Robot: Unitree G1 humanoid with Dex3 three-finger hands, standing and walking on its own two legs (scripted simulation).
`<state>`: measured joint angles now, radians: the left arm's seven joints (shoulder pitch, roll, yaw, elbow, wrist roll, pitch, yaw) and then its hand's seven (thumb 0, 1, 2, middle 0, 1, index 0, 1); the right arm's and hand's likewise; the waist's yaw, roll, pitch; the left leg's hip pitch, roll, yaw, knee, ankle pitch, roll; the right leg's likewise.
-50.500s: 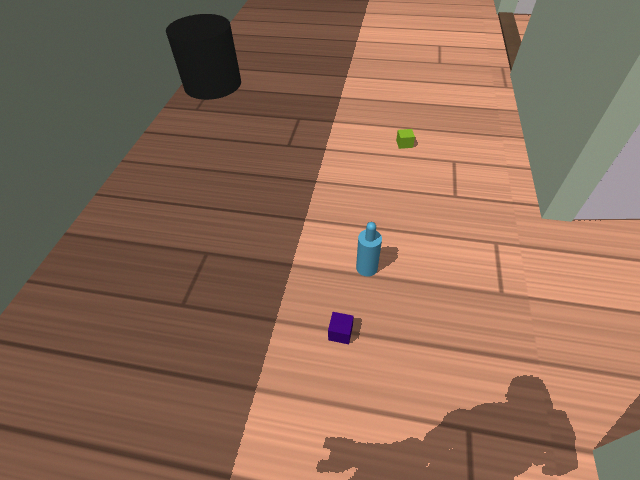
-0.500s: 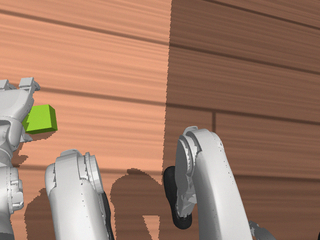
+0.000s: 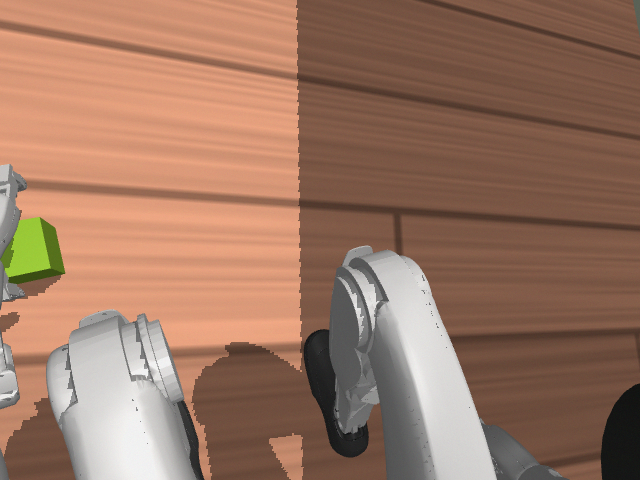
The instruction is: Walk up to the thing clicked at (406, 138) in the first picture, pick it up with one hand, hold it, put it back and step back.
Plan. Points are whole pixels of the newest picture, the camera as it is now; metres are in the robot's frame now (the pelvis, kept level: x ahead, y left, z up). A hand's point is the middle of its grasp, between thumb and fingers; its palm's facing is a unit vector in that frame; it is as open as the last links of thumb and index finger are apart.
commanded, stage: rest palm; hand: left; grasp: from above
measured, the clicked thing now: (21, 252) +0.42 +0.30 -0.26
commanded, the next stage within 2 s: close in 0.40 s
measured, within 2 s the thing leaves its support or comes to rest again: neither
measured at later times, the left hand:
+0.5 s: hand (5, 251) +0.42 +0.31 -0.23, palm faces -0.47 -0.14 -0.87, open 14.3 cm
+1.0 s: hand (19, 251) +0.42 +0.29 -0.24, palm faces -0.43 -0.12 -0.89, open 12.6 cm
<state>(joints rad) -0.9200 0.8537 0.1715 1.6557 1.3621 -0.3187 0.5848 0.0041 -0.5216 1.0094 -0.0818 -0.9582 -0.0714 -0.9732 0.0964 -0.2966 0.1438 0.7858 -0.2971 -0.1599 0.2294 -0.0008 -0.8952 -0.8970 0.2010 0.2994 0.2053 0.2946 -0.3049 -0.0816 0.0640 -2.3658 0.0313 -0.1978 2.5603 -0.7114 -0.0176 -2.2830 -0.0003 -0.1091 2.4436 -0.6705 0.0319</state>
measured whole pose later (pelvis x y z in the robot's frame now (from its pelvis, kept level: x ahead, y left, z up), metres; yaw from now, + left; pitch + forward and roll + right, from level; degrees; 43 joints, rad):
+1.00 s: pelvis +0.00 +0.01 +0.00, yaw -3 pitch +27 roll -12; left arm -0.92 0.86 0.18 1.74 1.33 -0.23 0.72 0.00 -0.25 0.78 -0.30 -0.80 -0.31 -0.79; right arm 0.04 -0.34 0.18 0.78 -0.32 -0.28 0.33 0.00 -0.89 -0.90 0.20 0.30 0.20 0.29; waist -0.33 -0.10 0.11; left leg -2.36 0.04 -0.24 2.59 -0.73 0.00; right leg -2.25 0.02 -0.14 2.43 -0.67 0.05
